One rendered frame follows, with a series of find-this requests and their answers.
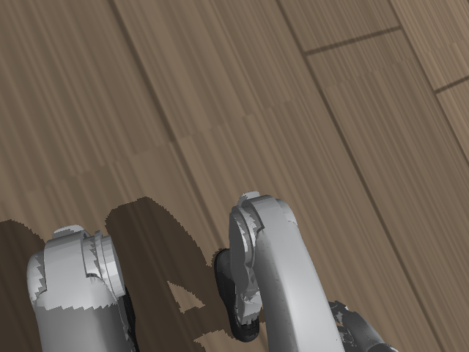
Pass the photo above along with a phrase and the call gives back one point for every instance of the left robot foot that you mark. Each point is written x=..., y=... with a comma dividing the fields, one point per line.
x=131, y=321

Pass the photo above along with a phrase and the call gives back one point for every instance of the right robot foot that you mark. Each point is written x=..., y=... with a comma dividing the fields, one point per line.
x=226, y=289

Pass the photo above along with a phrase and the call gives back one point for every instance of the right robot hand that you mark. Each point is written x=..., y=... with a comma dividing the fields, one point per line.
x=357, y=334

